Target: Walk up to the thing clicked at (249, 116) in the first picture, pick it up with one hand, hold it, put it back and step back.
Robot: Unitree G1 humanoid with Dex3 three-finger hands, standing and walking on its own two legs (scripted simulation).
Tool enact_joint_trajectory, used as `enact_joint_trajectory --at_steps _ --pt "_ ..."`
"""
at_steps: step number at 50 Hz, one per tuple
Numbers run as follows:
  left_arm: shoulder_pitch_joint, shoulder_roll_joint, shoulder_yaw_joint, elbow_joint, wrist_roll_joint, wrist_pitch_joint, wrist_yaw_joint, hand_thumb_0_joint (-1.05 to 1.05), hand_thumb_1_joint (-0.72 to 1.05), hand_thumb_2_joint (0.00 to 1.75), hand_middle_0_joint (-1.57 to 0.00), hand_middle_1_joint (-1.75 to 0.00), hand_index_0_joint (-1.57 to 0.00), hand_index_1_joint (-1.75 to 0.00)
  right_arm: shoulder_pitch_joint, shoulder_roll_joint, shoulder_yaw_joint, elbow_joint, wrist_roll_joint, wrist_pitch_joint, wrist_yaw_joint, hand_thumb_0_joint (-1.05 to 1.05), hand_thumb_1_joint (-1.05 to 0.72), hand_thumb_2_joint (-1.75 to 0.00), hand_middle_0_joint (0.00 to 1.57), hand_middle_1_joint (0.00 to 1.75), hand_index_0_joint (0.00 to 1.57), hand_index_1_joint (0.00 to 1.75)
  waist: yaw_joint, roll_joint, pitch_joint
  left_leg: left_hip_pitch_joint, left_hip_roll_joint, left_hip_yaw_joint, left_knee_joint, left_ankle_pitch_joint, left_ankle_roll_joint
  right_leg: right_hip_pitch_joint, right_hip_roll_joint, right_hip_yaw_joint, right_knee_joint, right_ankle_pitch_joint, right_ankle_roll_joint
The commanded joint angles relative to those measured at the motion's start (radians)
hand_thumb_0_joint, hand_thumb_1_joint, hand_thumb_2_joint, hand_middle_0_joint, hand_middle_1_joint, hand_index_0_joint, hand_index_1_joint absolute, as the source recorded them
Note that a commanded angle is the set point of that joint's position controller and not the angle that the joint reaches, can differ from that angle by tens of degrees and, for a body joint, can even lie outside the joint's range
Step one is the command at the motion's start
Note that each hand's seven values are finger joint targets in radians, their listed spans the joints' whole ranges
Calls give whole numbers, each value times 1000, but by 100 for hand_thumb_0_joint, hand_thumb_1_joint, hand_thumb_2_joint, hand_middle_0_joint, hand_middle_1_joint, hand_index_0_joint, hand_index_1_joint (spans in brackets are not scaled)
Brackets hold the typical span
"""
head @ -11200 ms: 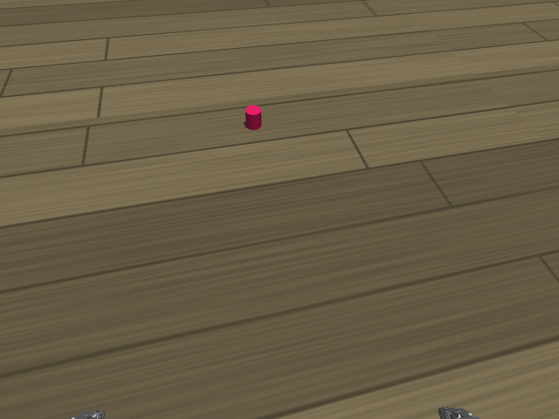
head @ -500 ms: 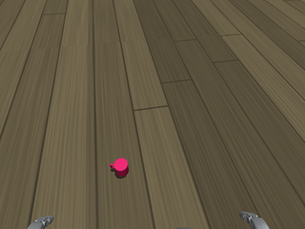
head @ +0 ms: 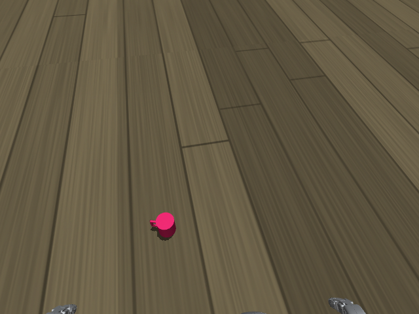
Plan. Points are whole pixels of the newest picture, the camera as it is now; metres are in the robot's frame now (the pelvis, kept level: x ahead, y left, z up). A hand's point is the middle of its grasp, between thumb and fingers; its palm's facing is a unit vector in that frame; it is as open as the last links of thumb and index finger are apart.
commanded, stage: stand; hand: left
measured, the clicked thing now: (162, 224) +0.56 +0.19 -0.73
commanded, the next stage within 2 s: none
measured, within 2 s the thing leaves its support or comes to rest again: neither
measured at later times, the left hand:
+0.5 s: hand out of the picture +0.07 +0.25 -0.16, palm faces -0.04 -0.94 -0.35, open 7.4 cm
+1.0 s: hand out of the picture +0.09 +0.25 -0.15, palm faces -0.03 -0.93 -0.35, open 7.3 cm
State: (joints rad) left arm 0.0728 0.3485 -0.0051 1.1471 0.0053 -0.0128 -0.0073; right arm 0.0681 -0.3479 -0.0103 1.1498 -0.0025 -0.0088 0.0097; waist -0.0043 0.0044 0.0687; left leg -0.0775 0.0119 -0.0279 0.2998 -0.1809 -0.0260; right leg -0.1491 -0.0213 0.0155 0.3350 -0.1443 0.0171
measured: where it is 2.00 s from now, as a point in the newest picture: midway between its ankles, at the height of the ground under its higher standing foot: outside the picture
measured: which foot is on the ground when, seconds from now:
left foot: down 0.00-1.00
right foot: down 0.00-1.00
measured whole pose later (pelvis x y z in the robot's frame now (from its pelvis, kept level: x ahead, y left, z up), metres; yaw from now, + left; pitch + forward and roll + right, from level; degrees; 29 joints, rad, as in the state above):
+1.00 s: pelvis +0.01 -0.01 +0.00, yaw +0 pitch -2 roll +0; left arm 0.09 0.35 -0.01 1.13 0.01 -0.01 -0.01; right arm 0.10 -0.36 0.00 1.13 0.00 -0.01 0.01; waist 0.00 0.01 0.06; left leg -0.08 0.03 -0.03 0.30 -0.19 -0.04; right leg -0.15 -0.01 0.01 0.34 -0.16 0.01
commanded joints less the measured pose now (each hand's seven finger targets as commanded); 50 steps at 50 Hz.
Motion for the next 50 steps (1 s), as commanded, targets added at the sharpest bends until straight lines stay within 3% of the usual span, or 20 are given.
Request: enact_joint_trajectory --at_steps 1,4,6,16,19,25,30,44,50 --pt "-35 225 41 -60 1 -26 12 0 90 90 -20 -30 -20 -30 -43 -213 -36 -54 -3 -22 -9 0 -90 -90 20 30 20 30 2 -12 -99 -8 110 -65 -45 79 34 31 -104 84 -54 72 -32" --pt "-39 226 42 -64 0 -24 12 0 90 90 -20 -30 -20 -30 -32 -214 -36 -52 -6 -20 -8 0 -90 -90 20 30 20 30 3 -14 -89 -32 108 -66 -46 49 33 29 -103 88 -59 30 -32" --pt "-28 226 40 -65 1 -25 11 0 90 90 -20 -30 -20 -30 -26 -211 -36 -52 -3 -20 -8 0 -90 -90 20 30 20 30 1 -13 -106 -9 111 -64 -39 68 34 26 -105 90 -58 56 -36" --pt "-25 237 43 -74 2 -22 10 0 90 90 -20 -30 -20 -30 13 -209 -36 -55 -8 -15 -3 0 -90 -90 20 30 20 30 -2 -33 -59 -59 98 -62 -41 -18 35 -17 -102 110 -94 -130 -34" --pt "-21 231 42 -79 1 -25 10 0 90 90 -20 -30 -20 -30 4 -216 -38 -58 -8 -20 -5 0 -90 -90 20 30 20 30 0 -7 -105 -33 111 -67 -34 60 36 24 -103 98 -60 14 -39" --pt "-16 227 43 -75 -3 -21 9 0 90 90 -20 -30 -20 -30 14 -220 -31 -56 -6 -23 -12 0 -90 -90 20 30 20 30 4 -5 -112 -38 113 -64 -40 121 31 58 -100 84 -27 121 -42" --pt "-13 224 39 -73 -1 -18 9 0 90 90 -20 -30 -20 -30 15 -222 -28 -53 -4 -22 -12 0 -90 -90 20 30 20 30 5 -4 -92 -37 116 -66 -42 88 30 41 -98 84 -37 71 -39" --pt "-11 226 39 -73 1 -20 11 0 90 90 -20 -30 -20 -30 3 -225 -28 -66 -3 -20 -14 0 -90 -90 20 30 20 30 2 -2 -114 -4 118 -57 -32 141 31 59 -102 79 -33 155 -37" --pt "-17 230 42 -75 -1 -20 12 0 90 90 -20 -30 -20 -30 8 -220 -26 -69 -5 -18 -15 0 -90 -90 20 30 20 30 2 -13 -94 -19 117 -55 -35 106 32 46 -101 84 -41 123 -37"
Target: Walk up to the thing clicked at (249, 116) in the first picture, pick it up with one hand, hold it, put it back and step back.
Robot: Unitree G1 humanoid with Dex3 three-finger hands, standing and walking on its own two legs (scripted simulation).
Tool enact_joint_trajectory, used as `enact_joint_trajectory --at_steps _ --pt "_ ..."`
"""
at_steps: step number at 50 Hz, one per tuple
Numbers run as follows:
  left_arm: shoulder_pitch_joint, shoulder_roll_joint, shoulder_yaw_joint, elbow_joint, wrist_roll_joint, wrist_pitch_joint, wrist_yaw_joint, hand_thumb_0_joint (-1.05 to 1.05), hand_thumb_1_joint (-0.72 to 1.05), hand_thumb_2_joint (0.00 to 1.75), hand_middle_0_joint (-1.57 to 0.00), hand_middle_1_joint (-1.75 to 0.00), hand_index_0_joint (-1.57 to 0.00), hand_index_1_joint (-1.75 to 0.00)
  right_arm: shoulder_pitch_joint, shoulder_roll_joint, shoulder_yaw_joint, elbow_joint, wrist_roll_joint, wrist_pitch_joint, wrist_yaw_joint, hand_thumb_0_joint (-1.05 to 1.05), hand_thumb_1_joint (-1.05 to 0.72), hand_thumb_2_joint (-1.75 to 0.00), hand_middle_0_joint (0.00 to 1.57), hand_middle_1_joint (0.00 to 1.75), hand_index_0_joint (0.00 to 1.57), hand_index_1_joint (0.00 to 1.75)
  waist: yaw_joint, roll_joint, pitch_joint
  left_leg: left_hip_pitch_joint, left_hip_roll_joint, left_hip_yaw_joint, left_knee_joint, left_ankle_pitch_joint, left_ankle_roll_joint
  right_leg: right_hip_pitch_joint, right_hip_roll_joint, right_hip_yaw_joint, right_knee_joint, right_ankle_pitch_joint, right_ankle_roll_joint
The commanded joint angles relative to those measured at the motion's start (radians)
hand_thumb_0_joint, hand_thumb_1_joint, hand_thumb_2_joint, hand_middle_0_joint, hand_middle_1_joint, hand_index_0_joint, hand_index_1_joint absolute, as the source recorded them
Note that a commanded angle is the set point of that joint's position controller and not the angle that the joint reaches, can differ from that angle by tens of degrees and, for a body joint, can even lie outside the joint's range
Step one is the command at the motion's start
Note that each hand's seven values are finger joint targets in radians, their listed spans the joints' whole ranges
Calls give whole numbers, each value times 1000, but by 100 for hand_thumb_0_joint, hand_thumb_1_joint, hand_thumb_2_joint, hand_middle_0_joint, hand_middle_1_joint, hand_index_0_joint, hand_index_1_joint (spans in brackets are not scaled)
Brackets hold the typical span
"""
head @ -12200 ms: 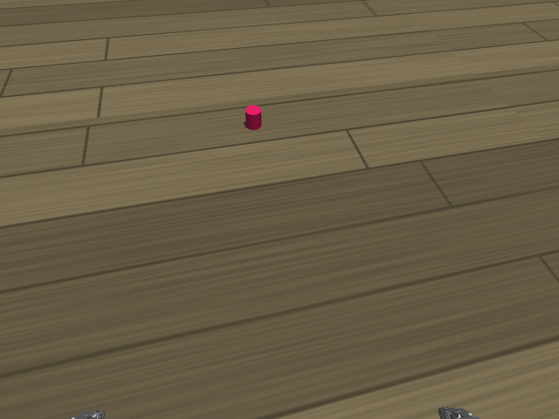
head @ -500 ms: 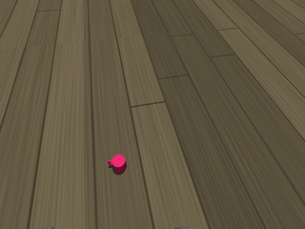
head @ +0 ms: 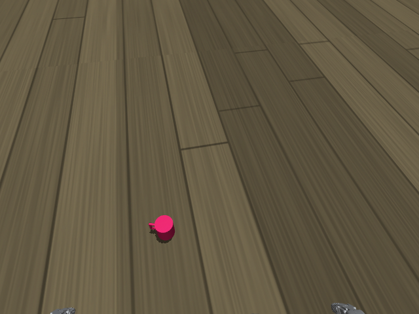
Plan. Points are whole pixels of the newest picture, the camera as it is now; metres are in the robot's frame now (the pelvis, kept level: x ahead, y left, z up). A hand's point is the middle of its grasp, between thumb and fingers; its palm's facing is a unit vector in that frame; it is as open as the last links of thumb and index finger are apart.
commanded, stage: stand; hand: left
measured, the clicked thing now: (161, 227) +0.55 +0.20 -0.73
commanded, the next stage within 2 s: walk up in 1.08 s
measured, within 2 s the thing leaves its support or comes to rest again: neither
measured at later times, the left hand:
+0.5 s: hand out of the picture +0.08 +0.25 -0.15, palm faces -0.03 -0.94 -0.35, open 7.4 cm
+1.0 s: hand out of the picture +0.08 +0.26 -0.15, palm faces -0.03 -0.94 -0.35, open 7.3 cm
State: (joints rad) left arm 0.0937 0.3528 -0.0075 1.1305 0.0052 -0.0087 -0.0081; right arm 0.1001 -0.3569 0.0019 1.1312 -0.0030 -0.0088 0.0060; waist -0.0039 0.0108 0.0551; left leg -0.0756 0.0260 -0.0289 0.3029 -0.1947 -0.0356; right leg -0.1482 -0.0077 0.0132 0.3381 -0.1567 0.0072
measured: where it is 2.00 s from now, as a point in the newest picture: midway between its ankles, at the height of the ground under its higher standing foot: outside the picture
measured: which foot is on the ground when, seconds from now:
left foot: down 0.00-1.00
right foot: down 0.00-1.00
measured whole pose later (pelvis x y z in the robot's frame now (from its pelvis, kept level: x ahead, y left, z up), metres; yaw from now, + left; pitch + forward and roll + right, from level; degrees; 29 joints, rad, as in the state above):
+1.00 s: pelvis +0.01 +0.00 +0.00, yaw +0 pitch -2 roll +0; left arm 0.10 0.35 0.00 1.13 0.01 -0.01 -0.01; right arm 0.12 -0.36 0.00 1.12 0.00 -0.01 0.00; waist 0.00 0.01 0.06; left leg -0.07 0.02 -0.02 0.30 -0.20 -0.03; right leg -0.14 -0.01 0.02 0.34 -0.17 0.01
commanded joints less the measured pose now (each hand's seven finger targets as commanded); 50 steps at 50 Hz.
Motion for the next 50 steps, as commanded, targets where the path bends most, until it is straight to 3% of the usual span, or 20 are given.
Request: enact_joint_trajectory --at_steps 1,15,27,34,40,50 --pt "-41 223 44 -57 -1 -24 13 0 90 90 -20 -30 -20 -30 -21 -209 -37 -50 -4 -17 -11 0 -90 -90 20 30 20 30 0 -20 -79 -22 102 -55 -42 113 41 49 -114 87 -45 123 -27" --pt "-30 223 44 -58 1 -23 14 0 90 90 -20 -30 -20 -30 -20 -212 -38 -55 -4 -18 -12 0 -90 -90 20 30 20 30 3 -12 -93 -14 105 -53 -34 139 45 59 -116 85 -39 159 -30" --pt "-20 220 44 -57 1 -23 14 0 90 90 -20 -30 -20 -30 -12 -211 -36 -58 -4 -16 -11 0 -90 -90 20 30 20 30 6 -13 -70 -31 102 -58 -42 90 46 46 -113 87 -51 103 -27" --pt "-19 225 46 -61 0 -24 14 0 90 90 -20 -30 -20 -30 -4 -210 -37 -57 -3 -18 -13 0 -90 -90 20 30 20 30 2 -15 -98 -4 106 -53 -34 166 44 66 -116 85 -34 194 -30" --pt "-18 219 45 -59 0 -20 14 0 90 90 -20 -30 -20 -30 -13 -218 -41 -61 -3 -18 -13 0 -90 -90 20 30 20 30 6 -11 -77 -8 108 -57 -41 129 44 46 -111 81 -41 121 -30" --pt "-21 221 47 -62 0 -20 13 0 90 90 -20 -30 -20 -30 -6 -210 -38 -63 -6 -20 -13 0 -90 -90 20 30 20 30 6 -17 -79 -17 106 -56 -47 141 46 56 -114 84 -36 147 -31"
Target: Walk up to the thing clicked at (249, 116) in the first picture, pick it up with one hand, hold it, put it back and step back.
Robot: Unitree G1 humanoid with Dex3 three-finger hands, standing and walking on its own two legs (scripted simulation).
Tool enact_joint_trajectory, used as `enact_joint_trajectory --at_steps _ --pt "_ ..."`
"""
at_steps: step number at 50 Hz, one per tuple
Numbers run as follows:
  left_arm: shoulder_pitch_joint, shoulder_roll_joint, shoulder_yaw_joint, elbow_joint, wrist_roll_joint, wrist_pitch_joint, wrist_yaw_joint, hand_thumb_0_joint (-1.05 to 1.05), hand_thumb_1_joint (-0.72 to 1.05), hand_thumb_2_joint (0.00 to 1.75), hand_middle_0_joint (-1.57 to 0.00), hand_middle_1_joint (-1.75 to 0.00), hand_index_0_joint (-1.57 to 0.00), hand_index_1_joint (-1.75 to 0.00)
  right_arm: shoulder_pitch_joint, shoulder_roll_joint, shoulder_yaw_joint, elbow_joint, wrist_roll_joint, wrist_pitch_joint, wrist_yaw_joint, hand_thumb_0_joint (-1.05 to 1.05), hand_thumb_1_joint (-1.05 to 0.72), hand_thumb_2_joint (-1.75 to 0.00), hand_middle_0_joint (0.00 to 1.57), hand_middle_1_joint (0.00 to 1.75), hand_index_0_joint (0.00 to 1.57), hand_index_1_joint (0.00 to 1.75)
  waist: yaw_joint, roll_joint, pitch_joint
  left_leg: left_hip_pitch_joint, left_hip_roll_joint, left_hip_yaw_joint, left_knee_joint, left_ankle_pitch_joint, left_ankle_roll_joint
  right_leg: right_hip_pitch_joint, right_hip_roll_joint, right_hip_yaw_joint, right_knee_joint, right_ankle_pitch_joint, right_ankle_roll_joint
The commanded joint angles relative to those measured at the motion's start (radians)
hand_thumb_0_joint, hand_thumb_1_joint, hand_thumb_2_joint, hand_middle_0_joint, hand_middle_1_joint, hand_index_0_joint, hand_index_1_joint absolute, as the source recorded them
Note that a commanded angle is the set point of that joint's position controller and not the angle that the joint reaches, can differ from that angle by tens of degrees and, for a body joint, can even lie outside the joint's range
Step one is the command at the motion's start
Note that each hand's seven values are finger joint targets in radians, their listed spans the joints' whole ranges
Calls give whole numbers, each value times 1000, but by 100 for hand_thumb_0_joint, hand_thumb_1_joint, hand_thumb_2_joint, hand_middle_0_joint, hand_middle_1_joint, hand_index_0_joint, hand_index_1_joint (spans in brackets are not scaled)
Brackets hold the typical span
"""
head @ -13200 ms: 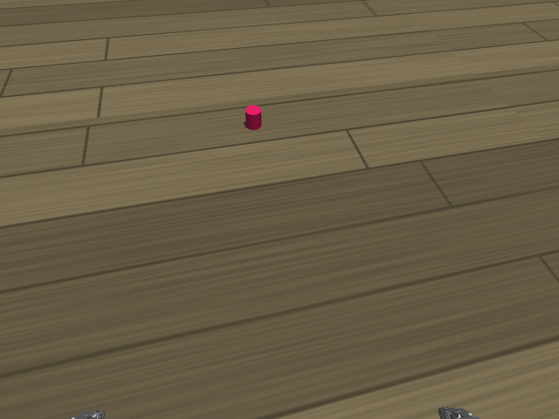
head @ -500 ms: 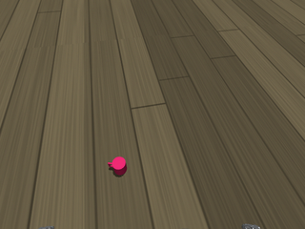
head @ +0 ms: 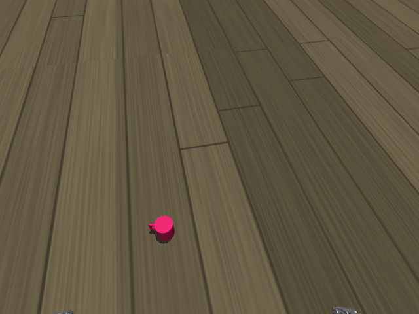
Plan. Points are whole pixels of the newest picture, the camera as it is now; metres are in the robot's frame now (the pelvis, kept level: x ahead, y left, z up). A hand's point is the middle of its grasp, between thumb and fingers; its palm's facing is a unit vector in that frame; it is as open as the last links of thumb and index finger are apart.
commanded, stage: stand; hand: left
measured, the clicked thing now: (161, 227) +0.54 +0.20 -0.73
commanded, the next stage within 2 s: walk up in 0.08 s
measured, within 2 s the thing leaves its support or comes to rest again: neither
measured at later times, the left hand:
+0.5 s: hand (115, 310) +0.13 +0.19 -0.15, palm faces -0.04 -0.92 -0.39, open 7.3 cm
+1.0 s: hand (117, 268) +0.22 +0.21 -0.16, palm faces -0.04 -0.91 -0.40, open 7.3 cm
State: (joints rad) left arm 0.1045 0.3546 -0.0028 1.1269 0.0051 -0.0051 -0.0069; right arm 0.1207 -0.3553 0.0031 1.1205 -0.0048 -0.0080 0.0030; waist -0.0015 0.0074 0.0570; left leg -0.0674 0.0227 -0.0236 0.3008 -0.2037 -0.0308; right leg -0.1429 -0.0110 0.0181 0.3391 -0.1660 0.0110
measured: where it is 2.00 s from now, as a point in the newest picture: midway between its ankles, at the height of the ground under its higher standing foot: outside the picture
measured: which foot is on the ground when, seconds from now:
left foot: down 0.00-0.36, up 0.38-0.70, down 0.72-1.00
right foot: down 0.00-0.12, up 0.14-0.32, down 0.34-1.00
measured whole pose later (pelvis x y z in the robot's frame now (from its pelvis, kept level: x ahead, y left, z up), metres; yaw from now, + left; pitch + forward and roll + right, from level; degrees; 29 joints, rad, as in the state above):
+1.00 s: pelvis +0.11 -0.06 -0.02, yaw -1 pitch -2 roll +0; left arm 0.12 0.39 0.00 0.97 0.00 -0.02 0.01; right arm 0.08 -0.37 -0.03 0.92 0.00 0.02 0.02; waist 0.01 0.02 0.12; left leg -0.31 0.00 -0.01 0.63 -0.28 0.01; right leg -0.23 -0.03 0.00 0.63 -0.35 0.02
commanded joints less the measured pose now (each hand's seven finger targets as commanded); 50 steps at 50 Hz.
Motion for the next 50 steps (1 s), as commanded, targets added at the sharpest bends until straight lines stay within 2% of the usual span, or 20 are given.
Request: enact_joint_trajectory --at_steps 1,3,4,5,7,11,13,16,17,18,19,24,31,34,35,36,38,41,43,50 --pt "-25 219 42 -59 3 -24 13 0 90 90 -20 -30 -20 -30 -32 -218 -43 -55 -4 -21 -11 0 -90 -90 20 30 20 30 5 -9 -91 -12 110 -60 -38 155 41 50 -110 77 -35 161 -35" --pt "-29 217 41 -59 2 -24 13 0 90 90 -20 -30 -20 -30 -30 -215 -41 -52 -2 -20 -11 0 -90 -90 20 30 20 30 4 -6 -86 -13 108 -61 -41 163 40 49 -110 77 -35 171 -35" --pt "10 273 107 -125 25 -8 -16 0 90 90 -20 -30 -20 -30 83 -287 -91 -87 -17 -40 -16 0 -90 -90 20 30 20 30 -21 -65 -150 78 96 -79 10 -159 111 -17 -30 46 71 -179 -60" --pt "-19 252 107 -134 32 4 -29 0 90 90 -20 -30 -20 -30 153 -318 -109 -67 -24 -45 -20 0 -90 -90 20 30 20 30 -49 3 -77 122 158 -175 -51 -384 152 -206 -7 23 160 -360 -59" --pt "-77 240 123 -198 47 22 -45 0 90 90 -20 -30 -20 -30 176 -385 -148 -100 -32 -57 -29 0 -90 -90 20 30 20 30 -75 96 78 70 385 -406 -181 -496 279 -481 -31 75 501 -335 -32" --pt "14 232 131 -220 25 10 -72 0 90 90 -20 -30 -20 -30 93 -325 -143 -185 -37 -79 -29 0 -90 -90 20 30 20 30 -1 118 70 68 312 -204 -93 -174 249 -436 -98 103 459 -278 -30" --pt "18 223 135 -241 32 6 -84 0 90 90 -20 -30 -20 -30 85 -324 -146 -215 -44 -76 -16 0 -90 -90 20 30 20 30 -5 174 56 -28 259 -107 -46 -96 221 -278 -74 23 350 -252 -26" --pt "226 226 151 -170 29 -14 -63 0 90 90 -20 -30 -20 -30 49 -256 -121 -253 -36 -55 -9 0 -90 -90 20 30 20 30 92 50 -26 -247 130 46 288 21 142 132 19 -81 178 -33 -26" --pt "325 295 173 -152 33 -22 -44 0 90 90 -20 -30 -20 -30 96 -178 -93 -267 -29 -47 -12 0 -90 -90 20 30 20 30 134 -205 -52 -350 32 101 559 -133 106 207 -36 33 66 -140 -29" --pt "316 407 185 -198 36 -33 -28 0 90 90 -20 -30 -20 -30 132 -131 -71 -306 -6 -40 -12 0 -90 -90 20 30 20 30 109 -427 -54 -504 -115 39 774 -460 64 151 -325 561 -177 -305 -144" --pt "233 429 181 -237 32 -27 -31 0 90 90 -20 -30 -20 -30 126 -240 -110 -280 -13 -26 -22 0 -90 -90 20 30 20 30 89 -237 -10 -419 -55 -90 866 -438 66 -8 -383 631 -154 -409 -254" --pt "124 295 129 -292 12 -49 -4 0 90 90 -20 -30 -20 -30 251 -231 -106 -225 -2 -16 0 0 -90 -90 20 30 20 30 4 -104 21 -371 33 -88 731 -237 54 -80 -251 225 -36 13 -231" --pt "86 284 106 -322 -1 -50 28 0 90 90 -20 -30 -20 -30 187 -209 -109 -254 -15 15 -1 0 -90 -90 20 30 20 30 0 -131 -53 -211 14 -10 436 -131 53 -93 -276 113 140 496 -210" --pt "56 283 97 -326 -10 -37 34 0 90 90 -20 -30 -20 -30 185 -225 -117 -261 -19 9 1 0 -90 -90 20 30 20 30 -26 -120 -71 -121 4 2 284 51 83 -147 -240 90 243 379 -157" --pt "82 266 92 -324 -14 -32 35 0 90 90 -20 -30 -20 -30 164 -259 -124 -270 -24 2 -1 0 -90 -90 20 30 20 30 -10 -36 -76 -107 60 -79 229 259 102 -161 -185 64 298 285 -115" --pt "107 228 85 -327 -21 -28 35 0 90 90 -20 -30 -20 -30 129 -305 -132 -291 -28 -5 -2 0 -90 -90 20 30 20 30 15 67 -107 -102 178 -248 178 356 158 -175 -87 10 383 112 -65" --pt "118 225 83 -269 -22 -14 41 0 90 90 -20 -30 -20 -30 51 -295 -119 -296 -5 -9 2 0 -90 -90 20 30 20 30 28 133 -120 -183 264 -348 161 326 270 -84 14 -24 423 -277 -43" --pt "132 235 78 -235 -11 -33 37 0 90 90 -20 -30 -20 -30 0 -248 -93 -295 2 -1 -1 0 -90 -90 20 30 20 30 50 117 -139 -213 159 -174 260 344 165 5 -55 41 238 -12 -62" --pt "79 312 90 -235 -3 -43 36 0 90 90 -20 -30 -20 -30 13 -237 -92 -278 9 9 -3 0 -90 -90 20 30 20 30 14 32 -120 -188 48 -82 338 228 85 -51 -179 184 169 142 -133" --pt "12 238 57 -200 -3 -35 30 0 90 90 -20 -30 -20 -30 -52 -234 -88 -239 3 2 8 0 -90 -90 20 30 20 30 13 -11 -116 -126 119 -140 193 203 131 -59 -87 61 180 51 -61"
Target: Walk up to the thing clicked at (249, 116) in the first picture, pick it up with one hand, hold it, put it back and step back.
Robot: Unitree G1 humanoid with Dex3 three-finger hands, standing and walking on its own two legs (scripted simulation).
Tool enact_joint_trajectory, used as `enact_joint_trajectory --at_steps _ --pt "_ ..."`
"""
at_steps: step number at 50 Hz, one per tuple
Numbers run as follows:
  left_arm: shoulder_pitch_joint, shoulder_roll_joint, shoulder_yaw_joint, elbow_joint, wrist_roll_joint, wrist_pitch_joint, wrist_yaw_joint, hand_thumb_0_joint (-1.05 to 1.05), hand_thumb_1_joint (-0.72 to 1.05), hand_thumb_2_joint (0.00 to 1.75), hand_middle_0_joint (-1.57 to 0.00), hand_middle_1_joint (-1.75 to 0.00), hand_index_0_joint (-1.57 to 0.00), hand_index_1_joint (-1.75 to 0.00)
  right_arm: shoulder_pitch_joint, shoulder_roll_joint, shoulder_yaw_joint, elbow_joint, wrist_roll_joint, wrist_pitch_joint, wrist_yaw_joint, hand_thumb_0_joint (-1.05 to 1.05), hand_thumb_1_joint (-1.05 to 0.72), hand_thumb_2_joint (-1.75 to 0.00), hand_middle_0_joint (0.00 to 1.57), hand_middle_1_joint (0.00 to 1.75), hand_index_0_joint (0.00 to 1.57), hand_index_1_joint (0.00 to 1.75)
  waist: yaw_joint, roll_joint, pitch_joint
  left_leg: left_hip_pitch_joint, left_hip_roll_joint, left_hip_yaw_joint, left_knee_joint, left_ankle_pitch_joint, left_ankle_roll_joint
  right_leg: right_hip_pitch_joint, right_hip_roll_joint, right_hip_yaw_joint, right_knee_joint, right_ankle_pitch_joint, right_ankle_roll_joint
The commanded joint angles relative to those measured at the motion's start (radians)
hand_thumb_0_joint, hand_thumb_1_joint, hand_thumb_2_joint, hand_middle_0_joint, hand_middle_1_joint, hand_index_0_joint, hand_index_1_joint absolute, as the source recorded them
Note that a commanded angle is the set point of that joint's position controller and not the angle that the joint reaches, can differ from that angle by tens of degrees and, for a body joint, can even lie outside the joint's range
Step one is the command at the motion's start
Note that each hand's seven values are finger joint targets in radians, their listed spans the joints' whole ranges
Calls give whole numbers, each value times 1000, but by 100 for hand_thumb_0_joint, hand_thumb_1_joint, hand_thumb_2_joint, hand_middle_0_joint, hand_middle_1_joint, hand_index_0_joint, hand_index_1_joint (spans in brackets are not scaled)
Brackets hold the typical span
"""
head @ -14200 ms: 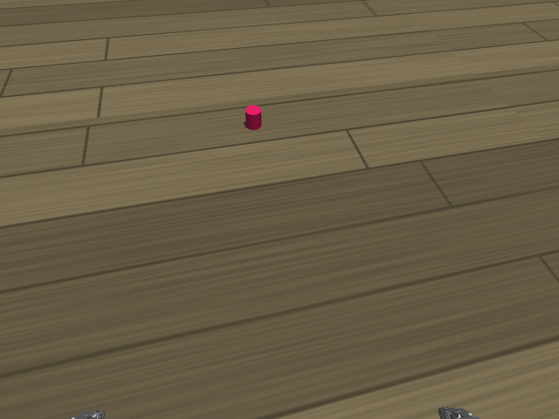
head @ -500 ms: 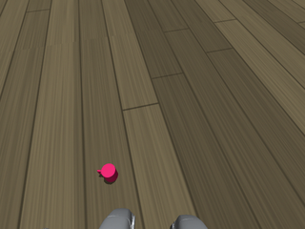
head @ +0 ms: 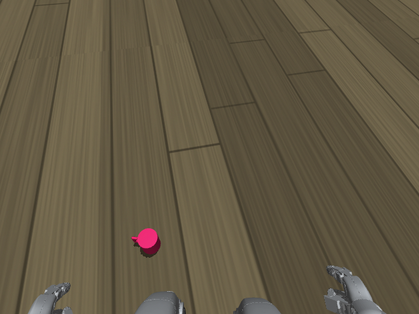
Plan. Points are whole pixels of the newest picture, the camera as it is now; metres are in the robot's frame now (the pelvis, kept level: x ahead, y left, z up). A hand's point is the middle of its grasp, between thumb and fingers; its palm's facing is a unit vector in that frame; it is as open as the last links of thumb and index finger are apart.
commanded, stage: walk up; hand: left
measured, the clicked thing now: (145, 241) +0.42 +0.27 -0.71
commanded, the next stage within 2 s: none
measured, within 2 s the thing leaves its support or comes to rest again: neither
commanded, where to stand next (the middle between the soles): +0.04 +0.03 m, yaw -1 degrees
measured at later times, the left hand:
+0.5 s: hand out of the picture +0.06 +0.26 -0.14, palm faces -0.04 -0.93 -0.36, open 7.4 cm
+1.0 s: hand out of the picture +0.07 +0.29 -0.13, palm faces -0.02 -0.90 -0.44, open 7.3 cm
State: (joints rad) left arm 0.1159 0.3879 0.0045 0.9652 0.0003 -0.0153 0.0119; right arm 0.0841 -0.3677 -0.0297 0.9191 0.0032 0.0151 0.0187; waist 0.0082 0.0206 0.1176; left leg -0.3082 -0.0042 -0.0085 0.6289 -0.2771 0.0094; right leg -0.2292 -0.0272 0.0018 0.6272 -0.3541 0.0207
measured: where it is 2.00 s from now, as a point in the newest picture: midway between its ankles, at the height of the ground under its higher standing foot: outside the picture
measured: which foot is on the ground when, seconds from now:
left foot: down 0.00-0.92, up 0.94-1.00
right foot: down 0.00-1.00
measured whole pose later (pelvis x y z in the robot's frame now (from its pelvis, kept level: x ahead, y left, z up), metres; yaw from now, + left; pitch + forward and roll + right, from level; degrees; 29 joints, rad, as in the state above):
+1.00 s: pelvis -0.02 +0.02 +0.01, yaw -1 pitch -2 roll -1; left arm 0.10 0.36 0.03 1.03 0.01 -0.01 0.05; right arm 0.08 -0.42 -0.08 0.97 -0.03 0.09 0.05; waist 0.00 0.05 0.15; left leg -0.36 -0.03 -0.05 0.78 -0.38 0.01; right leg -0.23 -0.04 0.03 0.50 -0.24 0.03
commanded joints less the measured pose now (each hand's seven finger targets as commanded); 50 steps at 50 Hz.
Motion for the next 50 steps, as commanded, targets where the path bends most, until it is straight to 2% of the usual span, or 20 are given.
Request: enact_joint_trajectory --at_steps 1,3,8,13,16,23,26,28,36,41,42,43,44,45,46,47,48,49,50 --pt "-9 212 49 -32 2 -26 10 0 90 90 -20 -30 -20 -30 -26 -220 -53 -33 -5 -18 -6 0 -90 -90 20 30 20 30 0 -31 -154 101 134 -147 -150 242 81 25 -77 94 -134 222 -71" --pt "-23 220 48 -23 1 -26 8 0 90 90 -20 -30 -20 -30 -41 -222 -49 -20 -7 -17 -5 0 -90 -90 20 30 20 30 -2 -19 -134 111 121 -134 -179 194 67 11 -89 108 -166 204 -71" --pt "-30 212 44 10 3 -29 5 0 90 90 -20 -30 -20 -30 -60 -214 -45 15 -6 -22 0 0 -90 -90 20 30 20 30 0 -22 -172 178 122 -122 -223 217 56 51 -91 96 -218 230 -60" --pt "-40 209 42 37 4 -25 3 0 90 90 -20 -30 -20 -30 -75 -202 -39 46 -4 -20 2 0 -90 -90 20 30 20 30 3 -18 -146 187 121 -116 -279 156 42 47 -96 101 -280 190 -54" --pt "-46 212 44 46 8 -25 2 0 90 90 -20 -30 -20 -30 -64 -203 -40 61 -6 -20 2 0 -90 -90 20 30 20 30 -4 -26 -155 187 121 -112 -296 135 38 68 -94 94 -294 200 -52" --pt "-26 192 45 73 8 -21 0 0 90 90 -20 -30 -20 -30 -61 -203 -41 89 -10 -20 2 0 -90 -90 20 30 20 30 -1 17 -128 144 133 -141 -367 -3 34 71 -77 78 -315 129 -50" --pt "-8 188 45 85 10 -23 1 0 90 90 -20 -30 -20 -30 -66 -201 -41 92 -11 -20 1 0 -90 -90 20 30 20 30 5 19 -132 156 134 -137 -360 19 33 66 -79 82 -324 143 -50" --pt "-16 191 46 85 12 -24 2 0 90 90 -20 -30 -20 -30 -56 -203 -43 98 -10 -20 0 0 -90 -90 20 30 20 30 -2 8 -133 161 129 -130 -353 40 30 62 -84 87 -332 157 -49" --pt "-30 193 48 83 14 -26 2 0 90 90 -20 -30 -20 -30 -30 -196 -42 106 -10 -19 0 0 -90 -90 20 30 20 30 -14 -19 -120 157 116 -122 -339 26 24 37 -93 102 -345 156 -54" --pt "-18 189 49 87 14 -25 3 0 90 90 -20 -30 -20 -30 -34 -198 -41 109 -7 -21 -2 0 -90 -90 20 30 20 30 -6 -16 -149 173 126 -120 -325 111 30 59 -91 91 -331 195 -50" --pt "11 273 78 94 -7 -22 32 0 90 90 -20 -30 -20 -30 -49 -264 -73 81 -33 10 11 0 -90 -90 20 30 20 30 4 33 -56 126 91 -90 -211 349 18 8 -129 111 -257 425 -59" --pt "40 280 83 82 -11 -19 44 0 90 90 -20 -30 -20 -30 -34 -243 -72 63 -28 22 13 0 -90 -90 20 30 20 30 1 -2 -105 133 80 -61 -156 392 22 38 -150 125 -239 511 -77" --pt "44 286 87 73 -14 -17 50 0 90 90 -20 -30 -20 -30 -30 -222 -71 49 -22 29 17 0 -90 -90 20 30 20 30 6 -27 -125 128 60 -46 -105 362 15 48 -179 146 -230 568 -99" --pt "31 301 94 53 -12 -15 57 0 90 90 -20 -30 -20 -30 -11 -222 -76 31 -28 35 21 0 -90 -90 20 30 20 30 2 -89 -154 98 44 -31 -29 256 14 73 -228 191 -227 592 -140" --pt "16 318 103 33 -4 -11 64 0 90 90 -20 -30 -20 -30 -4 -217 -81 12 -31 47 27 0 -90 -90 20 30 20 30 9 -158 -156 48 11 -21 95 22 4 67 -304 255 -246 639 -205" --pt "17 333 111 6 10 -11 69 0 90 90 -20 -30 -20 -30 -17 -210 -83 -21 -41 62 34 0 -90 -90 20 30 20 30 27 -209 -128 -31 -7 -56 253 -198 -2 44 -388 319 -266 700 -278" --pt "18 336 117 -7 16 -12 77 0 90 90 -20 -30 -20 -30 -9 -206 -87 -42 -45 75 36 0 -90 -90 20 30 20 30 19 -191 -106 -75 15 -124 372 -241 -3 7 -419 328 -259 703 -311" --pt "0 329 119 -22 20 -12 82 0 90 90 -20 -30 -20 -30 10 -223 -97 -56 -43 81 42 0 -90 -90 20 30 20 30 -6 -157 -113 -80 21 -159 445 -239 0 -1 -390 287 -232 674 -308" --pt "-11 321 115 -35 30 -16 82 0 90 90 -20 -30 -20 -30 33 -224 -105 -63 -40 78 44 0 -90 -90 20 30 20 30 -24 -160 -141 -89 29 -156 443 -243 3 24 -356 247 -200 627 -296"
